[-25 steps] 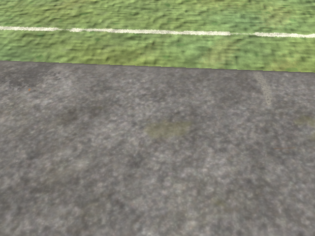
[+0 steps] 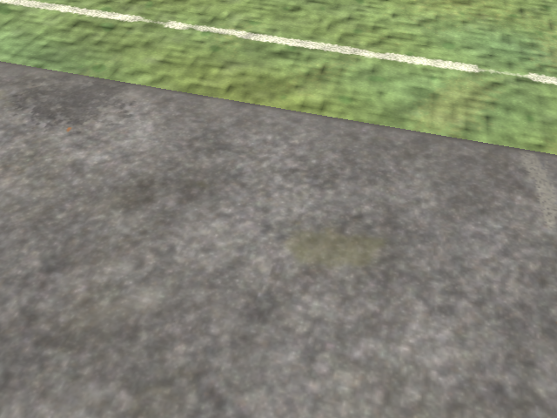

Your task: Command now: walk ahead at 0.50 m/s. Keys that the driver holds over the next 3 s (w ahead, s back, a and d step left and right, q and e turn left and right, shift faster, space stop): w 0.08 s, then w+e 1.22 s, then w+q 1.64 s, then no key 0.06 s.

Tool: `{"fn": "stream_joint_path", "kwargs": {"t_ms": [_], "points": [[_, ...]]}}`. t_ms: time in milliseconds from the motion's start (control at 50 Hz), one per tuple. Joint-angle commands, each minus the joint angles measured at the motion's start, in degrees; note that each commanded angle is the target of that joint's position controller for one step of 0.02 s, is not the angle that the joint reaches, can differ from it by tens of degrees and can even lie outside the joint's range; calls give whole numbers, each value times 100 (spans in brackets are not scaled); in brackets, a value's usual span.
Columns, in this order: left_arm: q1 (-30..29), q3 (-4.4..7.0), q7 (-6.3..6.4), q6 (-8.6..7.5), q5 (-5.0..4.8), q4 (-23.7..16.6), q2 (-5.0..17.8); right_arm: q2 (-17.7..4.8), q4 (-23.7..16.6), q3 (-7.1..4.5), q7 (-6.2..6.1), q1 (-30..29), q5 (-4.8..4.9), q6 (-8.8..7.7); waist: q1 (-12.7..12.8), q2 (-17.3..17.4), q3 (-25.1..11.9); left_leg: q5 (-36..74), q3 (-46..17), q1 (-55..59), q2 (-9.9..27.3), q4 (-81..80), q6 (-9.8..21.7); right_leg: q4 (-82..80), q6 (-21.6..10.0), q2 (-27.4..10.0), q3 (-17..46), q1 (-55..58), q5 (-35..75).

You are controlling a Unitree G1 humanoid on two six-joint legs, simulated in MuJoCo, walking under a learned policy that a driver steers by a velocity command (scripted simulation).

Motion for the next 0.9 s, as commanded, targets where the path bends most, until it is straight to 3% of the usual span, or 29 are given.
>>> {"fn": "stream_joint_path", "kwargs": {"t_ms": [20,40,60,80,120,140,180,320,360,380,400,420,440,460,480,500,520,540,560,600,660,720,760,780,800,820,840,860,900], "points": [[-76,168,-66,-16,128,-421,556,-950,387,-182,-36,2127,55,140,-748,667,-191,2015,-2423,2550,2252,567,1547,420,102,-587,438,-4124,712],[-468,253,-57,-5,177,-405,762,-415,427,48,-86,1863,78,3,-554,128,523,2535,-2041,1568,1934,817,1238,-1344,267,-819,1149,-4103,2410],[-688,195,-116,87,166,-519,529,-483,362,71,-208,1419,80,-41,-317,617,841,2124,-1949,74,1789,383,1298,-2647,569,-976,824,-3217,3044],[-980,165,-170,113,179,-592,448,-397,346,94,-305,1148,51,-133,-210,343,1087,2058,-1510,-1073,1418,-34,1174,-3852,898,-999,633,-2298,3830],[-483,187,-258,171,198,-291,315,-663,268,-9,-381,1003,-86,-238,-53,469,569,1754,-1042,-1460,1019,210,946,-4235,861,-786,247,-1069,5622],[-893,262,-336,101,137,-413,466,-441,401,51,-448,1204,2,-313,-177,444,540,713,-1116,-900,944,669,715,-4744,724,-881,841,-1567,6468],[-1730,166,-430,-46,31,-662,260,-246,270,116,-448,899,183,-347,-310,-16,608,-1313,-615,-1761,635,596,447,-6275,612,-701,471,-369,8288],[-3107,28,-428,-91,-93,-1219,225,-213,638,177,-461,2191,-234,-217,-1303,58,1513,-594,-648,113,795,2310,574,-8007,401,-818,323,-1263,7681],[-2444,66,-458,-116,-110,-976,364,-290,655,179,-457,2055,-322,-118,-1063,-139,1312,516,-674,585,910,3072,730,-8695,273,-1042,201,-716,7335],[-1553,116,-495,-147,-91,-733,530,-324,677,158,-502,1970,-310,-22,-658,40,1039,828,-948,137,1122,3987,871,-9354,75,-1471,628,483,7107],[-369,251,-498,-126,-17,-233,881,-295,669,144,-507,1746,-298,7,-91,-304,500,822,-329,-354,746,5201,714,-9402,122,-1103,128,2062,7373],[205,381,-497,-72,105,44,1269,-247,663,64,-398,1809,-171,-37,82,-1321,244,-2742,498,-1427,-211,7299,384,-9008,-9,-1150,139,3393,8561],[626,440,-471,-81,114,80,1531,-319,452,13,-455,2233,120,-37,-213,-1967,-646,-4039,412,-3818,-255,8563,143,-6477,-478,-2083,1161,5910,10830],[898,414,-425,-61,8,-7,1302,-540,109,54,-484,1454,80,-80,457,-1623,-1195,-3658,254,-5198,-72,8860,157,-6496,-946,-2347,1857,6584,9835],[821,332,-333,-11,-58,-129,1072,-596,-81,35,-448,923,-40,-91,534,-1003,-1049,-3080,139,-5468,172,8115,122,-7158,-939,-2245,2063,5986,7652],[636,460,-103,48,-8,-164,1424,-263,-291,97,-364,770,-19,-138,293,-1453,-1085,-2900,17,-5725,194,8139,45,-7905,-1452,-2764,3250,5374,4915],[236,339,2,-25,-22,-343,1078,-456,-376,31,-306,400,-183,-175,74,-373,-759,-1502,-418,-5351,596,6607,-72,-8154,-1244,-2771,3384,4247,3987],[-503,239,54,-69,-38,-554,858,-276,-648,47,-267,-246,-185,-52,-300,-47,126,-859,-301,-4228,579,4918,-408,-8783,-1083,-2304,2904,2078,4524],[-886,258,44,-107,16,-671,954,-168,-669,60,-256,-159,-195,25,-574,-175,366,-591,-238,-3073,537,4082,-589,-8926,-1071,-2030,2611,870,5467],[-1108,318,26,-183,-111,-867,1068,-30,-745,122,-246,-78,-139,53,-711,-650,24,80,-153,-1854,430,2899,-645,-8903,-893,-1590,1954,316,6850],[-999,343,-107,-163,-291,-940,945,-120,-809,136,-271,-329,30,-27,-586,-742,-188,1196,-87,-829,133,1686,-562,-8756,-566,-1159,1666,335,6392],[-517,368,-189,-75,-171,-912,950,-297,-1008,61,-266,-819,13,17,-385,-490,162,689,-147,-770,26,1104,-516,-8455,-464,-1265,2186,692,5381],[-574,408,-167,-26,-131,-1015,1052,-405,-920,2,-249,-376,-21,-65,-701,-392,190,309,-118,148,-141,497,-457,-7973,-289,-1110,2379,541,4753],[-623,412,-177,-69,-103,-1085,1012,-655,-746,-79,-275,289,-100,-156,-1022,-63,-41,-128,-430,1032,68,309,-338,-7028,-147,-759,2154,192,4582],[-546,310,-183,-144,-137,-1288,588,-1149,-730,-190,-348,1107,-159,-222,-1315,835,-751,-1018,-1879,2068,1465,-42,-57,-5257,34,-270,1347,-272,3614],[116,329,-188,-136,-268,-1448,451,-1647,-740,-315,-404,1165,-121,-134,-904,2135,-1279,-1792,-4493,2752,2662,-1058,659,-3938,142,310,747,-1540,1173],[-213,373,-174,-5,-59,-1317,877,-1169,-856,-266,-434,702,-70,-37,-807,970,-551,-3317,-4443,2107,2479,-1137,703,-3341,117,-299,718,-2109,1518],[-731,390,-240,31,-3,-1402,872,-720,-979,-155,-437,327,-32,-13,-857,326,188,-3057,-3513,1395,2113,-1206,552,-3375,133,-489,699,-2166,2149],[-895,357,-331,83,-9,-1450,609,-496,-947,-93,-425,52,-26,-45,-579,426,567,-1100,-2058,507,1639,-1406,346,-3825,269,-814,713,-1674,2784]]}}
